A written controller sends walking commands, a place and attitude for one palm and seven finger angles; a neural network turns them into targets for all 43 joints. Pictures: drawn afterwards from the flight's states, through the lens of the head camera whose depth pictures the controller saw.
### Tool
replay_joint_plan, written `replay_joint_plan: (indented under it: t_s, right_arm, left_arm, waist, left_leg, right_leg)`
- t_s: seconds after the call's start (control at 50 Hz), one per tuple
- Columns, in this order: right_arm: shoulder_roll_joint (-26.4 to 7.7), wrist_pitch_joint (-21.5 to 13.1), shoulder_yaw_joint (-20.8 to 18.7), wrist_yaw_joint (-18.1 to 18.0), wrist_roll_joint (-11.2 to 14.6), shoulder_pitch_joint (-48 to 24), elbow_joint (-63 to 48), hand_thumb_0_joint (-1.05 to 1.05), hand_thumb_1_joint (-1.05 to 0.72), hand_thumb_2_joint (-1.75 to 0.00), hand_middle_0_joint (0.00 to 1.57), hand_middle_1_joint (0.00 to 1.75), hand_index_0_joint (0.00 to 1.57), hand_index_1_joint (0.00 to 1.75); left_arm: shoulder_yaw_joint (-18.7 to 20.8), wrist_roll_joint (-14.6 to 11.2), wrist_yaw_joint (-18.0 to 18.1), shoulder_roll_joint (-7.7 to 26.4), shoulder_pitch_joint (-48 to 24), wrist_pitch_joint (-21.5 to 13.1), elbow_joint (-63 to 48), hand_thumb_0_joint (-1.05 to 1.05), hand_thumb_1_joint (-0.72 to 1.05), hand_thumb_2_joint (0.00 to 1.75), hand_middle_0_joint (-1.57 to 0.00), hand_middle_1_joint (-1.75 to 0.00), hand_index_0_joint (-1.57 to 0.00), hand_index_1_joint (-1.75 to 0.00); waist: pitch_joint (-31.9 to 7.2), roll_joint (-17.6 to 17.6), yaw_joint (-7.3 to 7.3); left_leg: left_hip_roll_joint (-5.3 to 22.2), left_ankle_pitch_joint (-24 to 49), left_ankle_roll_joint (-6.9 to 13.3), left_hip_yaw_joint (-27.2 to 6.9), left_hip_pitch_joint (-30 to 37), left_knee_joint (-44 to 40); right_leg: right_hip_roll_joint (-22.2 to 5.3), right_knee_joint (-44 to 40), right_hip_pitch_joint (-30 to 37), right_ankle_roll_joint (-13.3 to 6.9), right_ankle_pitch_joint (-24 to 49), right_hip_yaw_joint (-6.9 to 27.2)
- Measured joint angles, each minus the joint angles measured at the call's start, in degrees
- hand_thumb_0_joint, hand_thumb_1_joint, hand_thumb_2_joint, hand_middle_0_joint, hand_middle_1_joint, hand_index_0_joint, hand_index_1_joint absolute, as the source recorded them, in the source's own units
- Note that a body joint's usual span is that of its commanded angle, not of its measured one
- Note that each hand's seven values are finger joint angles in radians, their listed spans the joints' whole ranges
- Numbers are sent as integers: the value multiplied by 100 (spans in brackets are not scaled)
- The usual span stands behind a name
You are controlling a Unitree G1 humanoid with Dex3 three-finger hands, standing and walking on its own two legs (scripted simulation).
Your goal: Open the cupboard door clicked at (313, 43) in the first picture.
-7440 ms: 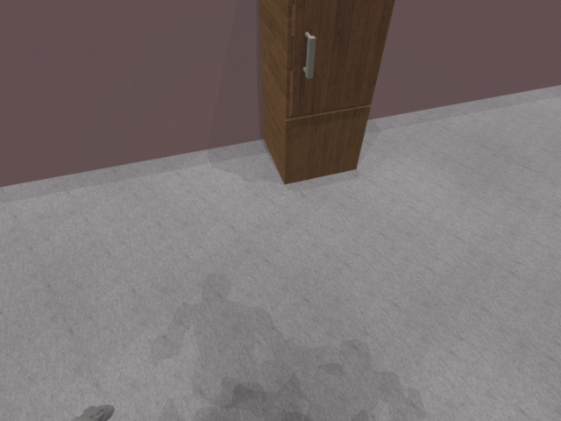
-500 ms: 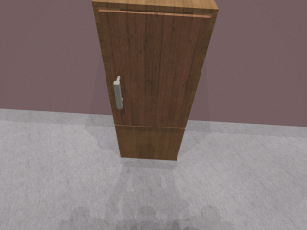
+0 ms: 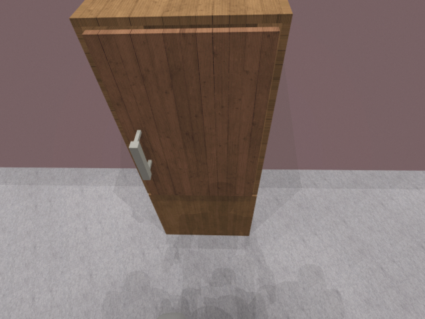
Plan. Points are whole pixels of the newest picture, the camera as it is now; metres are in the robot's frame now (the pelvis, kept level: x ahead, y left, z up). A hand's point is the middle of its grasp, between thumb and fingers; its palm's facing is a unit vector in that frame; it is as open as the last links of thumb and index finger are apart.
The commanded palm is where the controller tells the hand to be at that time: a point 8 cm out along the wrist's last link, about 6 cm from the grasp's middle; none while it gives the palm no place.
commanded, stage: come to a stop and stand still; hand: left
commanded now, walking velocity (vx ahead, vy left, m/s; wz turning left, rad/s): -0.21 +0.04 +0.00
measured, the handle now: (142, 155) +0.52 +0.23 -0.08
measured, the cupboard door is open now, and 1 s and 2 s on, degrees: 0 0 0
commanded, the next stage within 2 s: look again from close up in 1.06 s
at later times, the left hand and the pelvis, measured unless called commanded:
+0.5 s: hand out of the picture +0.00 +0.24 -0.17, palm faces +0.02 -0.98 -0.20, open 7.4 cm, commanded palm none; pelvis -0.02 +0.04 +0.01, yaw -2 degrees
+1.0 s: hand out of the picture -0.04 +0.14 -0.17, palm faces +0.01 -0.99 -0.16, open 7.3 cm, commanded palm none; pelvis -0.03 -0.01 +0.00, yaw -1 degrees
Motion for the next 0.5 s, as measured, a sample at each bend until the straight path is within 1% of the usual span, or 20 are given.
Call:
replay_joint_plan:
  t_s: [0.1,0.14,0.16,0.18,0.2,0.22,0.24,0.26,0.3,0.36,0.42,0.5]
  right_arm:
    - [-95,97,-58,27,0,-491,-264,1,-91,-90,20,30,19,30]
    - [-106,86,-64,34,3,-630,-360,1,-91,-90,20,30,19,30]
    - [-104,63,-59,39,3,-672,-402,1,-91,-90,20,30,19,30]
    - [-107,24,-52,47,-2,-687,-446,0,-91,-90,20,30,19,30]
    - [-72,-15,-46,47,-20,-705,-466,0,-91,-90,20,30,19,30]
    - [-32,-26,-22,49,-40,-713,-494,0,-91,-90,20,30,19,30]
    - [4,-32,12,38,-57,-713,-512,0,-91,-90,20,30,19,30]
    - [39,-34,46,15,-72,-711,-519,0,-91,-90,20,30,19,30]
    - [103,-42,106,-25,-81,-702,-499,0,-91,-90,20,30,20,30]
    - [189,-65,165,-47,-67,-683,-441,1,-91,-90,20,30,20,30]
    - [229,-111,150,-76,-49,-645,-401,0,-91,-89,20,30,20,30]
    - [171,-135,101,-61,-62,-556,-313,0,-92,-89,20,30,20,30]
  left_arm:
    - [36,31,1,107,71,142,1,0,93,89,-20,-30,-20,-30]
    - [56,33,-2,165,122,188,5,0,92,89,-20,-30,-20,-30]
    - [68,26,-2,199,155,211,11,0,92,89,-20,-30,-20,-30]
    - [79,14,-4,229,201,237,10,0,92,89,-20,-30,-20,-30]
    - [90,-5,-7,280,216,275,18,0,92,89,-20,-30,-20,-30]
    - [97,-19,-2,326,229,318,25,0,92,89,-20,-30,-20,-30]
    - [101,-25,7,359,248,361,34,0,92,89,-20,-30,-20,-30]
    - [108,-25,6,383,267,391,49,1,92,89,-20,-30,-20,-30]
    - [119,-22,-23,421,315,392,79,1,92,89,-20,-30,-20,-30]
    - [120,-21,-66,454,458,358,115,1,91,89,-20,-30,-20,-30]
    - [104,-20,-94,449,592,379,197,1,91,89,-20,-30,-20,-30]
    - [41,-29,-114,383,647,408,323,1,91,89,-19,-30,-20,-30]
  waist:
    - [113,-103,145]
    - [124,-165,166]
    - [116,-204,168]
    - [91,-224,166]
    - [96,-320,164]
    - [101,-400,183]
    - [90,-439,192]
    - [73,-454,193]
    - [27,-459,193]
    - [-75,-468,208]
    - [-159,-436,170]
    - [-201,-332,48]
  left_leg:
    - [-119,78,-57,-18,18,-344]
    - [-142,292,-51,10,197,-729]
    - [-144,548,-40,40,361,-1081]
    - [-124,889,32,68,552,-1489]
    - [-181,1011,197,106,589,-1561]
    - [-219,1003,305,143,595,-1541]
    - [-228,983,369,161,614,-1566]
    - [-226,996,403,166,649,-1646]
    - [-216,1111,432,155,719,-1879]
    - [-203,1329,444,188,806,-2231]
    - [-173,1478,442,229,857,-2466]
    - [-111,1606,408,246,867,-2601]
  right_leg:
    - [-88,122,1,109,-70,52]
    - [-122,222,-35,179,-107,67]
    - [-141,310,-67,223,-144,76]
    - [-146,444,-121,272,-206,80]
    - [-197,603,-177,305,-314,128]
    - [-180,879,-268,345,-778,260]
    - [-101,1263,-379,371,-1229,437]
    - [-7,1688,-486,388,-1471,604]
    - [129,2407,-632,428,-1542,812]
    - [173,2909,-635,526,-1381,942]
    - [104,2732,-396,596,-1414,940]
    - [-12,1859,86,597,-1631,835]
